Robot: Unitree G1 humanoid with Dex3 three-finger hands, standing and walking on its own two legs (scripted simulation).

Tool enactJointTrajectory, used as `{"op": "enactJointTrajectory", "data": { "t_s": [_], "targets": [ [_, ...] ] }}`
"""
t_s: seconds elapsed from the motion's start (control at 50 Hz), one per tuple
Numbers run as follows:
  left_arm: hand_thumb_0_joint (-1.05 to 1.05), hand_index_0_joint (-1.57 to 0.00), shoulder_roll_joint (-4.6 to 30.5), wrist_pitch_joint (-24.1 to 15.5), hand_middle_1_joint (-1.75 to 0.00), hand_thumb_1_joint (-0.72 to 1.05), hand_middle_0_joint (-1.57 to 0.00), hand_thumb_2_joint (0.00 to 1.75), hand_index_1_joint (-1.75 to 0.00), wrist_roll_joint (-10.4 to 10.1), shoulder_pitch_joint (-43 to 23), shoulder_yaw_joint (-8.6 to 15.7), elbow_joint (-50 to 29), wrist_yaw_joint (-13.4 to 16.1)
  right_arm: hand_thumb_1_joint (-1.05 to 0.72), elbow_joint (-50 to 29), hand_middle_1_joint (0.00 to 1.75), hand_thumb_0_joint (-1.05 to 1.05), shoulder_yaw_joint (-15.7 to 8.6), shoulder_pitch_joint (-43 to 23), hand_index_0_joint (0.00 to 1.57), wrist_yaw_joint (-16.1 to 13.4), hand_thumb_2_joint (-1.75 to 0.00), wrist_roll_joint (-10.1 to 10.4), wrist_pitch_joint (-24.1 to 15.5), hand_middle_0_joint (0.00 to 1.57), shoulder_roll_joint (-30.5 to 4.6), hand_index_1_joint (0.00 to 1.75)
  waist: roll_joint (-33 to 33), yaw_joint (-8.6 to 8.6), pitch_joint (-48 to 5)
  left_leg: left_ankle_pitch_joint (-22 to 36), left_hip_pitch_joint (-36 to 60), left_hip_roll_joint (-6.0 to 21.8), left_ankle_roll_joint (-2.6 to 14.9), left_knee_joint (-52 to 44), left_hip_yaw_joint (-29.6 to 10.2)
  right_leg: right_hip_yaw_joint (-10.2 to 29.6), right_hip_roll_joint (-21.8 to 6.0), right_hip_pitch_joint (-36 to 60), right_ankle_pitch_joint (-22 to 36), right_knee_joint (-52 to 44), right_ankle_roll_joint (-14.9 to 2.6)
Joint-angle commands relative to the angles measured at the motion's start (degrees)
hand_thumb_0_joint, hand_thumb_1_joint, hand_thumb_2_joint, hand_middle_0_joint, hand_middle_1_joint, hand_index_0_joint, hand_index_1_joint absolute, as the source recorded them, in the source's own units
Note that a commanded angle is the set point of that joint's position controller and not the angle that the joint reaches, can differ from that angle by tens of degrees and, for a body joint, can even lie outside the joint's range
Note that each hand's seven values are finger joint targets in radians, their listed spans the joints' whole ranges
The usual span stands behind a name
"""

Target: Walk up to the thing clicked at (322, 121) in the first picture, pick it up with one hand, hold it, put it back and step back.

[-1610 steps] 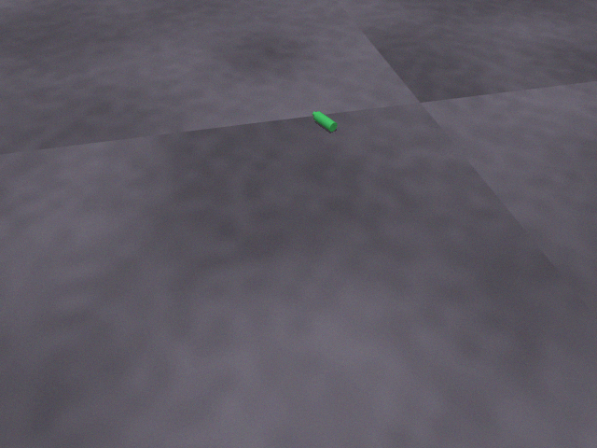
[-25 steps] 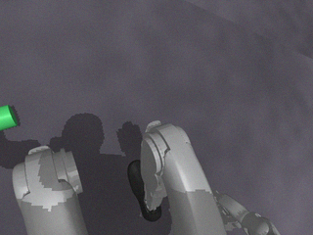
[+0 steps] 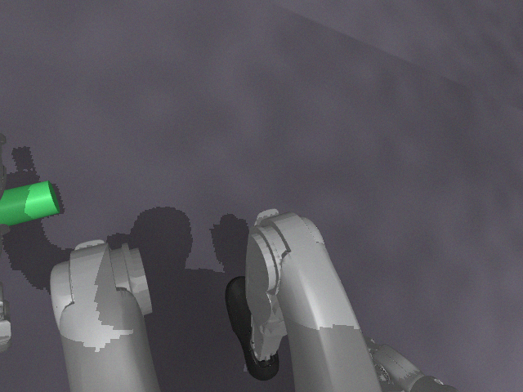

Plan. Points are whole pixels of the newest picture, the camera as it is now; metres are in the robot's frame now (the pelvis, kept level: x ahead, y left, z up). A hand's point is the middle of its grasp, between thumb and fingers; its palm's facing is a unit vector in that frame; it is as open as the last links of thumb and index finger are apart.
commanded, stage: withdraw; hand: left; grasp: from above
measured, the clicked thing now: out of the picture +0.39 +0.33 -0.27
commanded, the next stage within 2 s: home in 0.58 s
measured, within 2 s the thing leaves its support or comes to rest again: neither
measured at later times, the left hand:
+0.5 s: hand out of the picture +0.35 +0.32 -0.08, palm faces -0.48 -0.11 -0.87, open 13.8 cm
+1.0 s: hand out of the picture +0.41 +0.34 -0.09, palm faces -0.30 -0.22 -0.93, open 11.6 cm
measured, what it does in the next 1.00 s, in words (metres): rises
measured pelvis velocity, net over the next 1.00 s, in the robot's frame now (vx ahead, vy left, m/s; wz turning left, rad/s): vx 0.00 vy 0.00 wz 0.12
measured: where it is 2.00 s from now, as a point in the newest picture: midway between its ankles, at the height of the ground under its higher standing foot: (199, 370)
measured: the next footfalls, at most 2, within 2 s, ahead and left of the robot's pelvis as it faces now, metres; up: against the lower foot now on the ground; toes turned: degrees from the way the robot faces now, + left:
none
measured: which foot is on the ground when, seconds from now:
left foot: down 0.00-1.00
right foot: down 0.00-1.00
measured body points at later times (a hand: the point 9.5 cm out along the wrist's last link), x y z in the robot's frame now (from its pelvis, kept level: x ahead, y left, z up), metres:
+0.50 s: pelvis -0.02 -0.02 +0.07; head +0.17 +0.06 +0.47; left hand +0.38 +0.32 -0.03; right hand +0.14 -0.27 -0.05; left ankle +0.06 +0.12 -0.26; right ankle +0.11 -0.11 -0.26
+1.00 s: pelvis +0.00 +0.00 +0.05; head +0.22 +0.07 +0.44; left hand +0.42 +0.35 -0.04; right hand +0.08 -0.25 -0.07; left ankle +0.06 +0.12 -0.26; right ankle +0.11 -0.11 -0.26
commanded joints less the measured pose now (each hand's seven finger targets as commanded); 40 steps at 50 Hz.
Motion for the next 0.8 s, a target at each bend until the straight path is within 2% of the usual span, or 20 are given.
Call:
{"op": "enactJointTrajectory", "data": {
  "t_s": [0.0, 0.02, 0.06, 0.14, 0.16, 0.18, 0.24, 0.28, 0.32, 0.38, 0.46, 0.52, 0.56, 0.58, 0.64, 0.66, 0.68, 0.7, 0.72, 0.78],
  "targets": [
    [0.0, -0.08, 12.52, 6.44, -0.97, -0.49, -0.07, 0.98, -0.97, -6.17, -12.39, 0.52, -15.83, -2.92, -0.89, -1.3, 0.3, 0.0, -9.32, 7.17, 0.2, -0.23, -0.9, 4.29, 1.12, 0.2, -15.91, 0.3, 36.59, 5.47, -47.36, 16.06, 36.2, 0.75, -1.19, -23.16, 6.57, -1.53, 0.65, 14.78, 15.38, -11.3, -4.41],
    [0.0, -0.08, 9.43, 7.39, -0.97, -0.49, -0.08, 0.98, -0.97, -7.49, -13.11, -1.88, -17.91, -5.75, -0.89, -1.16, 0.3, 0.0, -10.3, 7.7, 0.2, -0.42, -0.9, 5.3, 1.82, 0.2, -15.56, 0.3, 35.74, 5.32, -46.67, 13.85, 34.84, 0.7, -0.83, -24.16, 6.84, -0.93, 0.65, 14.11, 13.76, -12.7, -4.44],
    [0.0, -0.08, 2.74, 9.46, -0.97, -0.5, -0.08, 0.98, -0.98, -9.65, -8.67, -6.25, -18.81, -11.81, -0.89, -1.15, 0.3, 0.0, -12.26, 8.95, 0.2, -1.31, -0.9, 7.52, 3.5, 0.2, -14.66, 0.3, 30.46, 5.72, -45.61, 11.98, 32.76, 0.27, -0.08, -25.87, 7.62, 0.54, 0.81, 14.77, 12.35, -15.85, -4.46],
    [0.0, -0.1, -4.36, 10.45, -0.97, -0.48, -0.1, 0.98, -0.97, -12.7, -10.4, -13.24, -28.27, -22.51, -0.89, -2.64, 0.3, 0.0, -14.37, 12.18, 0.2, -3.45, -0.9, 9.76, 6.91, 0.2, -13.15, 0.3, 19.93, 3.09, -44.46, 9.55, 32.41, -0.34, 1.03, -29.64, 7.31, 2.4, 0.65, 19.34, 11.25, -21.3, -4.45],
    [0.0, -0.11, -4.96, 10.03, -0.96, -0.46, -0.12, 0.97, -0.96, -13.33, -12.15, -14.07, -29.76, -24.33, -0.89, -3.34, 0.3, 0.0, -14.43, 12.48, 0.2, -4.21, -0.9, 10.16, 7.54, 0.2, -12.92, 0.3, 17.24, 2.02, -43.42, 9.44, 31.89, -0.61, 1.34, -29.74, 7.17, 2.71, 0.46, 19.84, 11.37, -22.23, -4.32],
    [0.0, -0.12, -4.31, 9.47, -0.95, -0.45, -0.13, 0.96, -0.95, -13.7, -12.53, -14.03, -29.67, -25.63, -0.89, -3.66, 0.3, 0.0, -14.27, 12.65, 0.2, -5.05, -0.9, 10.62, 8.12, 0.2, -12.24, 0.3, 14.75, 2.38, -42.66, 9.78, 30.94, -0.78, 1.63, -29.73, 7.58, 3.19, 0.38, 21.27, 11.53, -23.03, -4.26],
    [0.0, -0.13, -2.45, 7.38, -0.94, -0.44, -0.14, 0.96, -0.95, -12.48, -12.12, -12.57, -23.42, -27.34, -0.89, -5.1, 0.3, 0.0, -12.64, 12.49, 0.2, -7.48, -0.9, 10.36, 9.22, 0.2, -10.88, 0.3, 5.52, 2.1, -36.81, 9.43, 24.15, -1.58, 2.84, -27.83, 9.42, 4.69, 0.15, 24.41, 9.5, -26.08, -3.8],
    [0.0, -0.12, 0.05, 5.31, -0.96, -0.47, -0.13, 0.98, -0.97, -11.63, -13.22, -10.68, -20.63, -27.23, -0.9, -6.09, 0.3, 0.0, -11.38, 11.53, 0.2, -9.03, -0.9, 9.99, 9.57, 0.2, -9.67, 0.3, 3.87, 3.07, -35.17, 7.44, 21.2, -2.08, 3.04, -27.53, 11.11, 6.09, -0.04, 26.13, 5.29, -28.13, -3.57],
    [0.0, -0.1, 4.16, 3.44, -0.98, -0.48, -0.11, 0.99, -0.99, -9.57, -12.59, -8.1, -18.25, -26.52, -0.9, -6.48, 0.3, 0.0, -10.44, 10.22, 0.2, -10.4, -0.9, 9.69, 9.77, 0.2, -9.36, 0.3, 4.13, 4.8, -35.06, 6.68, 20.33, -2.29, 2.93, -27.18, 11.96, 7.23, -0.13, 26.95, 2.62, -28.65, -3.63],
    [0.0, -0.11, 5.62, 0.74, -0.98, -0.48, -0.11, 0.99, -0.99, -6.82, -13.69, -6.82, -16.09, -25.05, -0.89, -6.53, 0.3, 0.0, -9.49, 9.43, 0.2, -11.52, -0.9, 9.1, 10.08, 0.2, -8.56, 0.3, 6.6, 5.34, -35.62, 6.08, 20.34, -2.59, 2.82, -27.23, 12.54, 8.33, -0.2, 26.92, 1.56, -27.78, -3.64],
    [0.0, -0.08, 5.96, -1.77, -1.0, -0.49, -0.08, 1.0, -1.0, -4.23, -15.97, -7.02, -10.96, -22.09, -0.89, -5.96, 0.3, 0.0, -8.95, 9.49, 0.2, -12.58, -0.9, 7.78, 9.66, 0.2, -8.85, 0.3, 9.39, 3.76, -34.8, 4.61, 21.57, -2.33, 2.54, -27.2, 11.82, 7.48, -0.16, 22.74, 0.04, -25.9, -4.08],
    [0.0, -0.09, 10.03, -3.8, -1.0, -0.48, -0.08, 0.98, -0.99, -2.91, -21.29, -5.49, -11.12, -19.53, -0.89, -5.33, 0.3, 0.0, -8.3, 10.44, 0.2, -13.3, -0.89, 6.75, 9.26, 0.2, -9.89, 0.3, 12.66, 3.35, -37.64, 4.31, 23.74, -2.23, 2.26, -26.09, 11.19, 6.25, -0.49, 19.99, -0.53, -24.11, -4.14],
    [0.0, -0.09, 9.87, -4.37, -1.0, -0.49, -0.08, 0.98, -1.0, -2.1, -23.19, -5.96, -9.02, -18.11, -0.89, -4.65, 0.3, 0.0, -8.34, 11.13, 0.2, -13.49, -0.89, 5.98, 8.88, 0.2, -10.13, 0.3, 15.09, 2.38, -38.11, 4.72, 26.25, -1.97, 1.7, -25.74, 10.6, 5.38, -0.48, 18.11, 0.09, -22.53, -4.35],
    [0.0, -0.09, 10.11, -4.92, -1.01, -0.48, -0.08, 0.98, -1.0, -1.96, -25.71, -6.05, -9.72, -17.33, -0.89, -4.4, 0.3, 0.0, -8.25, 11.67, 0.2, -13.61, -0.89, 5.63, 8.75, 0.2, -10.41, 0.3, 15.93, 1.43, -38.43, 4.73, 26.44, -1.87, 1.6, -25.31, 10.22, 5.03, -0.4, 17.52, 0.16, -22.03, -4.31],
    [0.0, -0.09, 11.61, -5.32, -1.02, -0.49, -0.08, 0.98, -1.0, -1.69, -29.05, -5.04, -11.36, -14.96, -0.89, -3.35, 0.3, 0.0, -8.34, 12.95, 0.2, -13.87, -0.89, 4.72, 8.32, 0.2, -11.27, 0.3, 20.96, 1.39, -42.68, 7.03, 30.93, -1.73, 0.97, -24.76, 9.83, 3.51, -0.74, 16.34, 3.12, -19.83, -4.27],
    [0.0, -0.17, 12.97, -5.08, -0.94, -0.41, -0.16, 0.91, -0.92, -1.61, -28.54, -4.19, -11.77, -14.35, -0.88, -2.85, 0.3, 0.0, -8.59, 13.3, 0.2, -13.81, -0.89, 4.61, 8.19, 0.2, -11.42, 0.3, 22.7, 2.02, -43.94, 8.4, 32.17, -1.49, 0.74, -24.53, 9.73, 3.26, -0.76, 16.11, 4.39, -18.81, -4.42],
    [0.0, -0.11, 12.86, -4.57, -1.01, -0.45, -0.09, 0.95, -0.98, -1.82, -27.05, -3.29, -11.89, -13.75, -0.89, -2.38, 0.3, 0.0, -9.23, 13.77, 0.2, -13.75, -0.89, 4.59, 8.1, 0.2, -12.18, 0.3, 23.95, 2.41, -45.1, 10.0, 34.46, -1.6, 0.62, -25.05, 9.7, 1.92, -1.24, 14.65, 6.84, -17.53, -4.04],
    [0.0, -0.19, 13.02, -4.01, -0.93, -0.37, -0.17, 0.9, -0.9, -1.73, -27.21, -3.17, -13.01, -13.25, -0.88, -2.1, 0.3, 0.0, -9.33, 13.94, 0.2, -13.59, -0.89, 4.57, 8.06, 0.2, -11.96, 0.3, 26.3, 2.28, -46.45, 11.15, 35.94, -1.49, 0.22, -25.74, 9.2, 1.5, -1.27, 14.13, 8.19, -16.06, -4.26],
    [0.0, -0.23, 11.71, -3.25, -0.85, -0.29, -0.25, 0.95, -0.82, -1.8, -25.48, -3.21, -13.8, -13.02, -0.88, -2.12, 0.3, 0.0, -9.79, 14.57, 0.2, -13.22, -0.89, 4.33, 8.01, 0.2, -12.01, 0.3, 28.5, 2.26, -48.18, 13.49, 38.59, -1.46, 0.01, -25.98, 9.09, 1.08, -1.52, 14.57, 10.51, -15.4, -4.08],
    [0.0, -0.23, 14.82, -0.35, -0.67, -0.14, -0.25, 0.95, -0.69, -4.03, -23.31, 0.55, -16.42, -12.82, -0.88, -2.74, 0.3, 0.0, -11.3, 15.48, 0.2, -12.62, -0.89, 5.18, 8.4, 0.2, -12.67, 0.3, 30.4, 4.4, -53.59, 16.69, 41.61, -1.35, -0.4, -27.58, 8.74, 1.1, -2.04, 15.11, 13.36, -14.92, -4.63]
  ]
}}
